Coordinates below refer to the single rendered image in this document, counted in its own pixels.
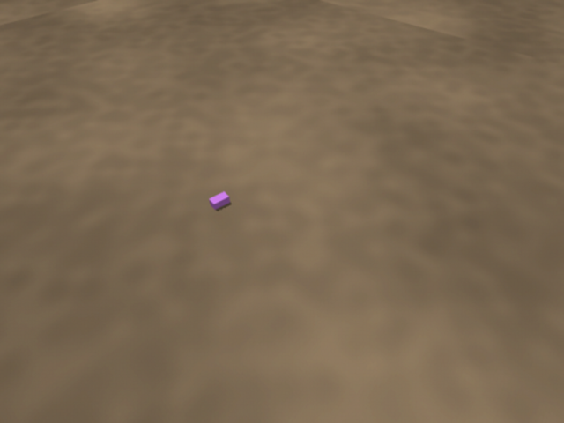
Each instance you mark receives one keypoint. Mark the small box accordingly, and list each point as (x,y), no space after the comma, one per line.
(219,200)

